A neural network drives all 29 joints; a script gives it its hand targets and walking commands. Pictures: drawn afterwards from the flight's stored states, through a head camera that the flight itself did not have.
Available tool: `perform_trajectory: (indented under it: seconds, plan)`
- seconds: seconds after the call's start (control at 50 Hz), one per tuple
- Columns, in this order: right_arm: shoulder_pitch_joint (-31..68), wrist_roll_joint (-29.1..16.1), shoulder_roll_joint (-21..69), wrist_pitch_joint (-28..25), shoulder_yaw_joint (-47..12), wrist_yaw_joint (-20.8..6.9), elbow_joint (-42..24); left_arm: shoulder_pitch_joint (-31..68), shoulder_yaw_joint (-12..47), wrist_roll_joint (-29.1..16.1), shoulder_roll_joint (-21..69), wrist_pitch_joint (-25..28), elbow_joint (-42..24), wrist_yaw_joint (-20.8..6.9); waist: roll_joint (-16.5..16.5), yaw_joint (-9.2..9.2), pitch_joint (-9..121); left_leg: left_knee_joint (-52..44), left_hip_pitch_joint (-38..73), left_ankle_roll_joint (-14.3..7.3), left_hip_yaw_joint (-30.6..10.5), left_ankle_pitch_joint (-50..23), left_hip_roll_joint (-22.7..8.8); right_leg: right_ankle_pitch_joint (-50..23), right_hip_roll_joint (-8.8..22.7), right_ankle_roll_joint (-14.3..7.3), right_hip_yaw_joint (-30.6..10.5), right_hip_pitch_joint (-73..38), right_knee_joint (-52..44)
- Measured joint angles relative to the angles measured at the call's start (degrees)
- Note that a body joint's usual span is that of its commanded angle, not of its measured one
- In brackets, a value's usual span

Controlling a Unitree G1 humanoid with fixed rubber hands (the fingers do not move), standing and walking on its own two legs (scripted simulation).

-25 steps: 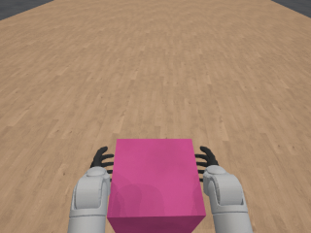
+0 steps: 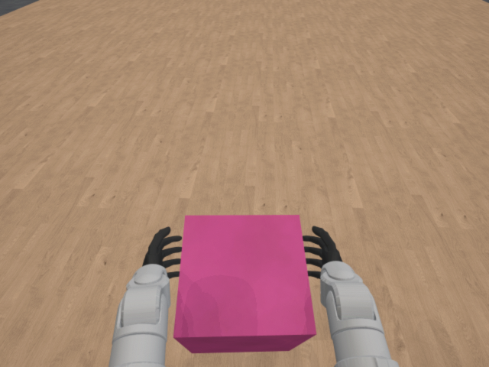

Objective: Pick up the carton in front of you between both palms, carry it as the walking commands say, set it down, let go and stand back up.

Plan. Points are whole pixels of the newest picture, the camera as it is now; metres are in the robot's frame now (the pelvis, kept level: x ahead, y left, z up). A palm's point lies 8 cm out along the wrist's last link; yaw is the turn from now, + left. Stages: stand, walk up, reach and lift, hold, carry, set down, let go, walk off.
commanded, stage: hold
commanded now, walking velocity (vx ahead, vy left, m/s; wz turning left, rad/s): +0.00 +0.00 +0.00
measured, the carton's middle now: (241, 289) +0.33 +0.01 -0.08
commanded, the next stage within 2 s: set down in 0.54 s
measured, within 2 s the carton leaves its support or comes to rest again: neither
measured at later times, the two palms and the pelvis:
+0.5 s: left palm (151, 271) +0.28 +0.15 +0.06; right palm (339, 275) +0.28 -0.15 +0.05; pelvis -0.02 +0.01 +0.01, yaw -2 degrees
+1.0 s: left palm (162, 272) +0.33 +0.15 -0.02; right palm (316, 268) +0.34 -0.14 -0.02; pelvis -0.04 -0.01 -0.02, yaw +2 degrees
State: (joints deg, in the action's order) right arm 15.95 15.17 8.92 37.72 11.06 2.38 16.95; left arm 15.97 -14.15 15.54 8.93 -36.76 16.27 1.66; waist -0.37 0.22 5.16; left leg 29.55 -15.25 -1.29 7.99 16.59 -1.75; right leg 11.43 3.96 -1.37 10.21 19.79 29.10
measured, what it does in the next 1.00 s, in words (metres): stands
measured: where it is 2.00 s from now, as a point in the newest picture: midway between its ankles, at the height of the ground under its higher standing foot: outside the picture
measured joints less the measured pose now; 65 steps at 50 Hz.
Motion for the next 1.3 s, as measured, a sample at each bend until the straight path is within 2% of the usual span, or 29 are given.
perform_trajectory:
  seconds: [0.06,0.12,0.16,0.28,0.34,0.46,0.52,0.64,0.76,0.8,0.92,1.0,1.1,1.16,1.24,1.3]
  plan:
    - [-0.5,-0.9,-0.1,0.7,0.2,-0.3,-2.9,-0.2,0.8,-0.4,0.0,-0.3,-2.0,-0.3,0.7,-0.87,-3.5,-1.9,3.9,-0.2,-3.2,-1.4,0.8,-1.4,-2.1,0.5,-3.8,-4.0,-2.8]
    - [-2.2,-1.1,-0.5,1.9,-1.3,-0.5,-5.7,-2.0,2.7,-1.2,-0.4,-1.7,-5.0,-0.3,1.4,-0.77,-5.0,-4.6,7.8,0.3,-7.5,-3.9,1.9,-2.7,-3.6,1.0,-7.4,-8.1,-6.3]
    - [-2.6,-0.7,-0.6,2.3,-1.2,-1.0,-5.5,-2.2,3.2,-0.6,-0.5,-2.7,-5.3,-0.9,1.6,-0.78,-5.1,-5.8,9.7,0.4,-8.4,-2.7,2.2,-3.4,-3.9,1.0,-8.2,-9.8,-7.6]
    - [0.5,1.2,0.1,3.2,2.3,-0.8,-1.1,2.3,-0.5,1.3,0.6,-2.7,1.4,-1.7,1.6,-0.94,-6.1,-5.7,11.6,0.1,-8.6,-2.0,2.8,-3.6,-3.9,1.2,-9.5,-11.3,-7.1]
    - [1.1,1.4,0.3,3.0,2.8,-0.2,-0.7,3.2,-1.1,1.4,0.9,-2.0,2.6,-1.2,1.3,-1.11,-6.3,-5.1,12.0,0.0,-8.7,-1.9,3.0,-3.3,-3.9,1.3,-9.9,-11.5,-6.3]
    - [1.8,2.3,0.5,3.0,3.3,-1.0,1.3,3.4,-2.6,2.1,1.0,-2.0,3.7,-1.6,1.5,-1.0,-5.5,-5.3,13.0,0.1,-9.0,-2.2,3.1,-3.7,-4.2,1.3,-10.5,-12.7,-6.7]
    - [2.6,3.1,0.7,2.9,5.1,-1.0,2.5,4.6,-3.0,2.8,1.4,-2.0,5.5,-1.9,1.6,-1.88,-5.7,-4.7,13.2,0.0,-9.1,-2.0,3.2,-3.5,-4.2,1.3,-10.8,-12.8,-6.1]
    - [3.6,3.7,1.1,3.1,5.6,-1.2,2.4,5.8,-4.5,3.2,1.8,-1.3,6.2,-1.6,2.2,-1.4,-6.5,-3.6,12.7,0.0,-9.6,-1.9,3.5,-3.2,-4.5,1.3,-11.5,-12.3,-4.8]
    - [11.2,8.2,2.9,-0.2,14.5,-1.0,10.4,13.4,-11.8,7.7,2.6,1.9,14.6,-2.4,1.7,-0.86,-8.3,1.2,9.7,0.0,-11.5,-0.1,3.8,-1.1,-6.1,0.6,-12.7,-10.2,-0.5]
    - [14.0,9.4,2.8,-1.9,17.1,-0.8,13.0,16.6,-13.5,9.3,2.5,3.1,17.1,-2.4,1.4,-1.38,-9.6,3.2,8.0,0.1,-12.0,0.6,3.9,-0.4,-6.5,0.5,-12.9,-8.7,1.4]
    - [21.9,13.5,3.2,-7.3,21.8,-0.8,17.2,23.5,-19.0,13.2,2.6,8.3,19.8,-1.7,1.0,-1.45,-12.6,8.9,-1.7,1.1,-13.0,1.8,4.3,1.0,-7.2,0.4,-13.0,0.7,6.9]
    - [23.0,13.8,3.1,-12.6,21.9,-1.2,17.7,24.0,-19.0,13.6,2.8,12.7,18.4,-1.1,0.7,-1.4,-13.1,11.4,-10.7,1.5,-13.0,1.8,4.6,0.9,-7.2,0.3,-13.1,9.7,9.3]
    - [21.5,9.3,1.8,-20.8,18.4,-0.7,16.2,23.9,-16.9,9.5,2.4,20.4,16.4,0.1,0.4,-1.57,-12.9,15.4,-24.5,1.7,-12.4,2.0,5.3,1.3,-7.1,0.6,-13.7,23.8,13.9]
    - [21.2,6.3,0.9,-24.7,16.4,0.6,15.4,23.5,-15.8,6.0,2.5,24.6,15.0,1.1,1.0,-1.33,-11.2,18.6,-34.2,1.7,-12.3,2.4,5.8,1.6,-7.0,0.9,-14.1,33.5,17.1]
    - [20.8,1.1,-0.8,-26.7,13.2,2.5,12.5,23.1,-12.6,1.3,2.3,28.4,13.7,2.9,1.1,-1.78,-7.6,23.4,-46.1,1.7,-11.8,3.4,6.6,2.6,-7.2,1.6,-15.5,45.7,22.2]
    - [21.4,-1.0,-2.2,-26.9,11.5,3.2,11.8,23.0,-10.5,-2.4,1.9,28.6,12.0,4.1,2.0,-1.5,-4.1,27.5,-53.8,1.7,-12.2,4.5,7.4,3.8,-7.4,2.2,-16.0,53.1,26.2]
